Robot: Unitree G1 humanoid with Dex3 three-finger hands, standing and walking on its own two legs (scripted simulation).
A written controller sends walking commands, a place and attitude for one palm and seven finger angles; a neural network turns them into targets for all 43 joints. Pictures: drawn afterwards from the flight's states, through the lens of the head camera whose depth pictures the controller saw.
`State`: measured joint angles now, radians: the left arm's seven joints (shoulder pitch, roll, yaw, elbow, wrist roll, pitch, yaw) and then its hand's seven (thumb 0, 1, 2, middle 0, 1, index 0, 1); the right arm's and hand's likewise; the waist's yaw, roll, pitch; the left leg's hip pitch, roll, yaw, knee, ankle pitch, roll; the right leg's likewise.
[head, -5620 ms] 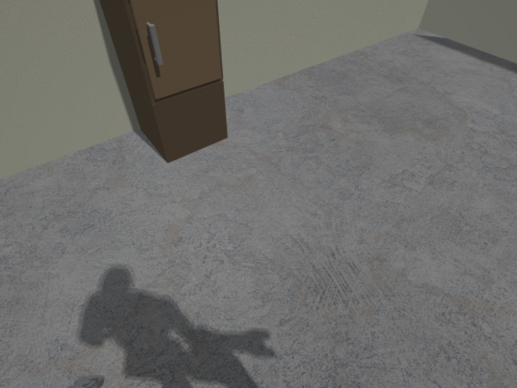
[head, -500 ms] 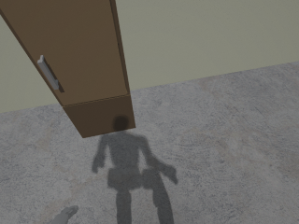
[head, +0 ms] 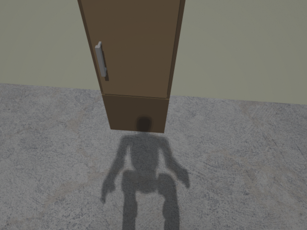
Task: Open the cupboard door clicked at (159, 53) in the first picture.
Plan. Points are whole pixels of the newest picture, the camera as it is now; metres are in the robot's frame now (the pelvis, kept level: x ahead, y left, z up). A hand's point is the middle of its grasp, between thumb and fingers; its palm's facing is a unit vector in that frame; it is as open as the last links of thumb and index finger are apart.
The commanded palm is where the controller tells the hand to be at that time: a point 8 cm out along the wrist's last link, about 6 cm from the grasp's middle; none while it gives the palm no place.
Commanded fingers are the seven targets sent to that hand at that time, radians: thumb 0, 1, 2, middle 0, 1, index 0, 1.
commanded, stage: take the last steps up to it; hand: left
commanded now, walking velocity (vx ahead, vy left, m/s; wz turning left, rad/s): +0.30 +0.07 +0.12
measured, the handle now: (101, 59) +0.81 +0.32 -0.08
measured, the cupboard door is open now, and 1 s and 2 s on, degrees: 0 0 0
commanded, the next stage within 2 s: come to a stop and stand still in 0.74 s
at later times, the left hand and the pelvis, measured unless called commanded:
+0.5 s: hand (106, 193) +0.23 +0.17 -0.16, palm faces +0.06 -0.98 -0.20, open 7.3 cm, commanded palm none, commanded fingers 0.00 0.90 0.90 -0.20 -0.30 -0.20 -0.30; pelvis +0.14 -0.01 -0.01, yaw +4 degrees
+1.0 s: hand (91, 198) +0.22 +0.22 -0.18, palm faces +0.16 -0.97 -0.17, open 7.3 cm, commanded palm none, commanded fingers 0.00 0.90 0.90 -0.20 -0.30 -0.20 -0.30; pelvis +0.28 +0.05 +0.01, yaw +4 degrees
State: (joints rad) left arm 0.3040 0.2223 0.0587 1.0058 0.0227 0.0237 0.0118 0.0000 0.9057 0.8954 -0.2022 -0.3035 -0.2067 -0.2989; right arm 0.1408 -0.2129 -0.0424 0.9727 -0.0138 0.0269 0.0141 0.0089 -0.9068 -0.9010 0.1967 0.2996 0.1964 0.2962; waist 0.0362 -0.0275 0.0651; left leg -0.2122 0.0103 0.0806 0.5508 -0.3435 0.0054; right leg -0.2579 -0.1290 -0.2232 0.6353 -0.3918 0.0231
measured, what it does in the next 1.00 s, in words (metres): walks ahead: right foot, then left foot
